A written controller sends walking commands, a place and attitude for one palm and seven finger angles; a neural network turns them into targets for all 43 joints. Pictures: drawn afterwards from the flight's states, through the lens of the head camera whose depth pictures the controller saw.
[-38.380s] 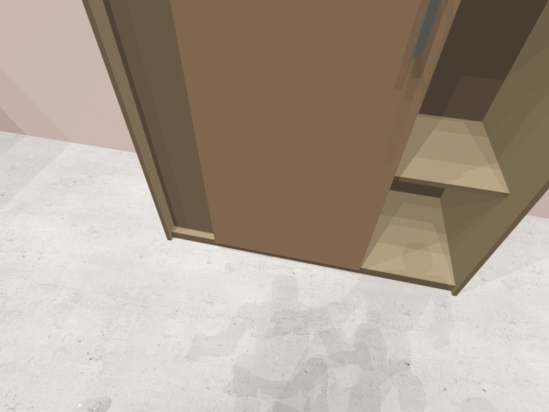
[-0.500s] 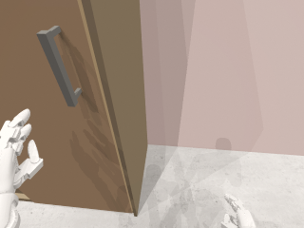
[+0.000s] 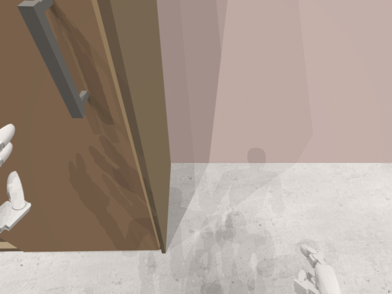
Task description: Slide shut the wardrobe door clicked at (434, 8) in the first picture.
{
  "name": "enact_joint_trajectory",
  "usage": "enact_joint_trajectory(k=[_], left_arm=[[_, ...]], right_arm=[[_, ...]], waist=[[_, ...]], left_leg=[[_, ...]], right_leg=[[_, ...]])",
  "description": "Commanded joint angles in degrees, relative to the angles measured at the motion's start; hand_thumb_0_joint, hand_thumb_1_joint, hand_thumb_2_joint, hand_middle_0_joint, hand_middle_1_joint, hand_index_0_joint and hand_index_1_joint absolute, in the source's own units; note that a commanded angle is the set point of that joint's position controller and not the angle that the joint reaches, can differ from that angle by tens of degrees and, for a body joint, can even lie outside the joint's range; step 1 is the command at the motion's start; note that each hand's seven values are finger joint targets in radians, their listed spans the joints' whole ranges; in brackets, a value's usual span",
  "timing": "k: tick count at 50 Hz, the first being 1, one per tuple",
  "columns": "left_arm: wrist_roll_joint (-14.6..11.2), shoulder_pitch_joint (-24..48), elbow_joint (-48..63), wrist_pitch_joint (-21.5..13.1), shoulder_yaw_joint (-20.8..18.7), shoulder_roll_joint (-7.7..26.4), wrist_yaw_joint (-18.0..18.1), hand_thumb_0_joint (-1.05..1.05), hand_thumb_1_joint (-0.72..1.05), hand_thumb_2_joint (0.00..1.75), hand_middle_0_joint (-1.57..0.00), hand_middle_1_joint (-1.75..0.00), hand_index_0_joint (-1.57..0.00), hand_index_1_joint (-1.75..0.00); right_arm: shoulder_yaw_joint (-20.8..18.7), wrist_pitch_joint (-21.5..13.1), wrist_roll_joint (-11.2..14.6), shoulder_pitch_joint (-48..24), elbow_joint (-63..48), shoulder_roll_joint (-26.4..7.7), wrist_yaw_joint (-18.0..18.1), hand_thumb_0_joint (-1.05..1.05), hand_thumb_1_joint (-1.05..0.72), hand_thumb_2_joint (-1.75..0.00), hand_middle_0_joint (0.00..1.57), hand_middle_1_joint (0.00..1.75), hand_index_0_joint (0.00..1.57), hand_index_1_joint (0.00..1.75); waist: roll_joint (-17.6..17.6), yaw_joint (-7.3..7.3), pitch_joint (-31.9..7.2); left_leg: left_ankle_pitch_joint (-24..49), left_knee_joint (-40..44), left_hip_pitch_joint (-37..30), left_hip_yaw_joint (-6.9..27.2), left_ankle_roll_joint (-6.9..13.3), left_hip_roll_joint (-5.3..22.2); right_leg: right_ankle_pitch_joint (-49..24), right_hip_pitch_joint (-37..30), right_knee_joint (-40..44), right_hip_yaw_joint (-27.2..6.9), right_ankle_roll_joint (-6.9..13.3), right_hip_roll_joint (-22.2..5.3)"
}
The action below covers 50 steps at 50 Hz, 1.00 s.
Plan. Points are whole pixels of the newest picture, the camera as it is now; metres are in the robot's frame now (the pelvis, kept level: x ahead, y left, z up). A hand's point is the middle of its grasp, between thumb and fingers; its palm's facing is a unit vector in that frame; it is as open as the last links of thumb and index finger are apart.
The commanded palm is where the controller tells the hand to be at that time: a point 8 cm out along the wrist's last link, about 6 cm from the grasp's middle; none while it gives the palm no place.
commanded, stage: step back with the hand held close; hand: left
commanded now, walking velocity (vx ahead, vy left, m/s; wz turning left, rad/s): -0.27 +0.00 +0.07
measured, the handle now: (63, 62) +0.39 +0.25 +0.28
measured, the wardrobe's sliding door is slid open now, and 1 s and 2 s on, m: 0.00 0.00 0.00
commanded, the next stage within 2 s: stop stepping back and stand still in 0.80 s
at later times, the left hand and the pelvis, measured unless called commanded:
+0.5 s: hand out of the picture +0.09 +0.29 +0.17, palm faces +0.55 -0.73 -0.41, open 7.4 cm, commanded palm +0.03 +0.32 +0.18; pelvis -0.08 +0.01 -0.01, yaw +6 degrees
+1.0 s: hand out of the picture +0.01 +0.27 +0.18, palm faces +0.38 -0.81 -0.45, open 7.4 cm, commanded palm -0.05 +0.31 +0.18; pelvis -0.20 +0.02 -0.01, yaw -3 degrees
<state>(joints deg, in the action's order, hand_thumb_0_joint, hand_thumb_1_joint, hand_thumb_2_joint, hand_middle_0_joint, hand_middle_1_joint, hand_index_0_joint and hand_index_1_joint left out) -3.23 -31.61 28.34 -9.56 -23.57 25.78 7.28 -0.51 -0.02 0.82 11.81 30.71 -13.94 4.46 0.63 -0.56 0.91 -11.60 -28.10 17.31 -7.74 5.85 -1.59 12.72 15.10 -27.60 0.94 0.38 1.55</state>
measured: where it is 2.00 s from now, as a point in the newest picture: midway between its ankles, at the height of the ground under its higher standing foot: outside the picture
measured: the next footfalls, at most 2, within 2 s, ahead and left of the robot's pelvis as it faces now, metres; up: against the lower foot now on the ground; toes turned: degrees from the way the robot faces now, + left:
left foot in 0.56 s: +0.01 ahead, +0.10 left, +0.00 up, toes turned +6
right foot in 0.98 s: -0.18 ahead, -0.05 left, +0.00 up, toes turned +0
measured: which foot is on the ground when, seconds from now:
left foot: down 0.00-0.44, up 0.46-0.54, down 0.56-0.98, up 1.00-1.00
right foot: down 0.00-0.56, up 0.58-0.96, down 0.98-1.00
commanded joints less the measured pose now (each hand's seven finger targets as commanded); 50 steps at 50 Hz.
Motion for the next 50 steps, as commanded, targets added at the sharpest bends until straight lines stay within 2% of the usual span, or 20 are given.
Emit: enact_joint_trajectory(k=[1, 5, 8, 16, 19, 22, 24, 26, 27, 28, 29, 31, 32, 34, 37, 40, 45, 47, 49, 50], left_arm=[[0.12, 0.54, 10.85, -4.13, -8.54, 8.31, 1.69, 0.00, 0.90, 0.90, -0.20, -0.30, -0.20, -0.30], [1.53, 3.51, 7.44, -4.38, -8.09, 6.80, 1.73, 0.00, 0.90, 0.90, -0.20, -0.30, -0.20, -0.30], [1.83, 5.51, 8.63, -5.17, -7.57, 6.67, 1.51, 0.00, 0.90, 0.90, -0.20, -0.30, -0.20, -0.30], [2.45, 9.92, 14.81, -7.35, -8.32, 7.93, 1.52, 0.00, 0.90, 0.90, -0.20, -0.30, -0.20, -0.30], [2.20, 7.69, 13.85, -7.58, -7.90, 7.36, 1.60, 0.00, 0.90, 0.90, -0.20, -0.30, -0.20, -0.30], [1.62, 7.01, 12.85, -8.08, -6.41, 6.77, 2.28, 0.00, 0.90, 0.90, -0.20, -0.30, -0.20, -0.30], [1.83, 7.61, 11.06, -7.46, -6.04, 7.22, 2.73, 0.00, 0.90, 0.90, -0.20, -0.30, -0.20, -0.30], [1.75, 10.48, 11.22, -7.13, -6.16, 8.12, 2.65, 0.00, 0.90, 0.90, -0.20, -0.30, -0.20, -0.30], [1.87, 10.32, 11.22, -7.23, -6.63, 8.46, 2.69, 0.00, 0.90, 0.90, -0.20, -0.30, -0.20, -0.30], [1.99, 10.67, 13.10, -7.92, -6.71, 7.61, 2.78, 0.00, 0.90, 0.90, -0.20, -0.30, -0.20, -0.30], [2.14, 12.41, 13.87, -8.44, -8.19, 8.42, 3.10, 0.00, 0.90, 0.90, -0.20, -0.30, -0.20, -0.30], [1.62, 9.03, 13.61, -9.44, -11.00, 10.89, 2.69, 0.00, 0.90, 0.90, -0.20, -0.30, -0.20, -0.30], [1.51, 7.70, 14.78, -9.29, -10.35, 9.38, 2.45, 0.00, 0.90, 0.90, -0.20, -0.30, -0.20, -0.30], [0.90, 7.15, 19.34, -9.25, -8.25, 7.62, 2.23, 0.00, 0.90, 0.90, -0.20, -0.30, -0.20, -0.30], [0.52, 5.00, 20.79, -8.71, -5.84, 6.12, 2.04, 0.00, 0.90, 0.90, -0.20, -0.30, -0.20, -0.30], [0.27, 6.39, 18.81, -7.54, -5.67, 6.64, 2.30, 0.00, 0.90, 0.90, -0.20, -0.30, -0.20, -0.30], [-1.47, 2.87, 13.25, -6.88, -7.66, 8.00, 1.90, 0.00, 0.90, 0.90, -0.20, -0.30, -0.20, -0.30], [-1.78, -0.53, 14.17, -6.87, -8.89, 10.16, 1.32, 0.00, 0.90, 0.90, -0.20, -0.30, -0.20, -0.30], [-2.01, -0.57, 15.79, -6.74, -10.83, 13.36, 1.33, 0.00, 0.90, 0.90, -0.20, -0.30, -0.20, -0.30], [-1.97, 0.33, 16.54, -6.39, -13.05, 15.55, 1.77, 0.00, 0.90, 0.90, -0.20, -0.30, -0.20, -0.30]], right_arm=[[-2.66, -4.25, -0.58, -5.83, -9.27, -7.54, 0.54, 0.00, -0.90, -0.90, 0.20, 0.30, 0.20, 0.30], [-2.83, -5.27, -0.75, -4.93, -8.34, -7.69, 0.64, 0.00, -0.90, -0.90, 0.20, 0.30, 0.20, 0.30], [-3.01, -5.63, -0.52, -4.69, -8.41, -7.61, 0.56, 0.00, -0.90, -0.90, 0.20, 0.30, 0.20, 0.30], [-3.38, -7.43, -1.11, -4.72, -7.87, -7.53, 0.30, 0.00, -0.90, -0.90, 0.20, 0.30, 0.20, 0.30], [-3.43, -7.45, -0.98, -4.21, -7.54, -6.30, -0.24, 0.00, -0.90, -0.90, 0.20, 0.30, 0.20, 0.30], [-3.48, -6.68, -1.05, -2.38, -4.91, -5.25, -1.17, 0.00, -0.90, -0.90, 0.20, 0.30, 0.20, 0.30], [-3.07, -6.07, -0.82, -2.54, -4.88, -4.57, -1.60, 0.00, -0.90, -0.90, 0.20, 0.30, 0.20, 0.30], [-2.61, -5.80, -0.74, -3.22, -4.76, -4.99, -1.20, 0.00, -0.90, -0.90, 0.20, 0.30, 0.20, 0.30], [-2.47, -5.96, -0.85, -4.24, -4.81, -6.07, -0.56, 0.00, -0.90, -0.90, 0.20, 0.30, 0.20, 0.30], [-2.51, -6.70, -0.85, -5.41, -5.50, -7.48, 0.07, 0.00, -0.90, -0.90, 0.20, 0.30, 0.20, 0.30], [-2.65, -7.74, -1.77, -5.80, -5.29, -6.19, 0.46, 0.00, -0.90, -0.90, 0.20, 0.30, 0.20, 0.30], [-3.27, -9.28, -2.23, -4.48, -4.52, -5.12, -0.10, 0.00, -0.90, -0.90, 0.20, 0.30, 0.20, 0.30], [-3.95, -9.49, -2.28, -3.80, -4.34, -5.60, -0.61, 0.00, -0.90, -0.90, 0.20, 0.30, 0.20, 0.30], [-4.37, -10.34, -1.79, -3.95, -4.17, -5.73, -1.44, 0.00, -0.90, -0.90, 0.20, 0.30, 0.20, 0.30], [-3.62, -11.25, -1.47, -3.94, -3.23, -5.06, -1.94, 0.00, -0.90, -0.90, 0.20, 0.30, 0.20, 0.30], [-2.93, -11.41, -1.86, -3.63, -2.01, -4.77, -1.73, 0.00, -0.90, -0.90, 0.20, 0.30, 0.20, 0.30], [-3.12, -9.64, -2.82, -2.01, -0.84, -4.20, -1.44, 0.00, -0.90, -0.90, 0.20, 0.30, 0.20, 0.30], [-2.81, -8.16, -1.85, -0.88, -2.01, -3.98, -1.53, 0.00, -0.90, -0.90, 0.20, 0.30, 0.20, 0.30], [-2.31, -7.18, -1.39, -4.52, -2.56, -4.02, -1.27, 0.00, -0.90, -0.90, 0.20, 0.30, 0.20, 0.30], [-1.74, -7.51, -1.62, -5.90, -3.67, -4.14, -1.30, 0.00, -0.90, -0.90, 0.20, 0.30, 0.20, 0.30]], waist=[[7.49, -1.52, -8.09], [5.73, -0.80, -3.41], [3.13, -0.48, -2.81], [6.13, -1.01, -7.57], [1.08, -0.41, -5.88], [-8.54, 1.05, -5.46], [-11.81, 1.60, -4.72], [-8.04, 2.04, -1.84], [0.89, 1.62, 0.38], [15.18, 0.85, -0.76], [19.94, 0.41, -2.80], [13.69, 0.03, -8.40], [8.70, 0.16, -8.26], [6.78, -0.40, -10.84], [10.18, -0.38, -13.07], [14.16, -0.11, -12.73], [15.45, -0.18, -15.03], [6.96, -0.30, -16.18], [-9.61, -0.95, -8.89], [-10.67, -1.58, -7.69]], left_leg=[[1.20, 11.64, 6.82, 17.12, -0.67, 13.15], [-21.97, 17.44, 19.70, 20.52, 1.05, 15.99], [-25.08, 16.29, 20.01, 20.51, 0.05, 14.27], [-28.47, 15.57, 16.60, 20.06, -1.54, 12.67], [-23.80, 6.86, 10.21, 15.68, -2.81, 8.33], [-11.08, -19.81, -6.32, 11.62, -5.50, 2.74], [-10.91, -22.79, -6.20, 11.95, -5.42, 2.67], [-8.76, -8.97, -5.25, 12.24, -5.06, 3.60], [-8.45, 3.34, -0.36, 15.67, -3.77, 6.09], [-5.66, 11.97, 7.62, 24.99, -0.60, 14.00], [-0.25, 14.47, 13.77, 30.03, 3.00, 20.21], [-12.00, 17.36, 14.92, 30.83, 4.55, 23.26], [-9.25, 15.10, 11.99, 29.18, 5.14, 22.52], [1.43, 12.17, 0.69, 23.22, 3.86, 19.82], [1.25, 14.17, -6.83, 20.73, 1.34, 17.84], [-11.04, 20.95, -6.88, 19.34, -1.95, 16.32], [-5.80, 21.81, -8.49, 13.57, -9.96, 13.51], [-1.06, 5.89, -14.38, 4.07, -10.08, 5.55], [-7.08, -21.47, -8.56, 4.57, -8.26, 0.12], [-11.11, -33.17, 1.17, 7.43, -7.95, -0.01]], right_leg=[[-5.80, -9.01, -6.82, -4.54, -0.29, -1.76], [0.24, -12.73, -11.69, -3.84, -0.46, -0.98], [0.75, -11.41, -9.36, -4.69, 0.46, -1.27], [6.78, -10.34, -8.82, -5.48, 1.49, -0.44], [11.83, 0.25, 0.10, -11.90, 4.05, -4.11], [12.13, 21.13, 13.51, -26.46, 10.33, -17.73], [6.75, 22.18, 12.50, -23.21, 9.04, -19.11], [4.78, 20.77, 6.62, -16.18, 5.16, -13.89], [5.23, 18.32, -0.43, -11.98, 2.50, -7.38], [4.74, 11.25, -14.09, -6.09, -0.31, -0.13], [10.09, 4.97, -26.13, -4.03, -0.99, 2.97], [15.32, 2.03, -39.53, -7.58, -0.84, 3.14], [14.73, 4.26, -39.59, -7.45, -0.62, 2.91], [15.06, 9.39, -36.48, -5.00, -0.98, 2.11], [16.67, 9.37, -27.81, -1.26, -1.24, 2.06], [18.71, 4.60, -18.88, 2.14, -0.21, 3.47], [14.40, -5.76, 5.88, 5.33, 2.71, 3.84], [6.36, -3.37, 16.85, 1.68, 4.58, -1.82], [4.78, 11.75, 21.46, -8.51, 8.23, -17.82], [2.30, 10.21, 20.03, -12.69, 11.94, -22.95]])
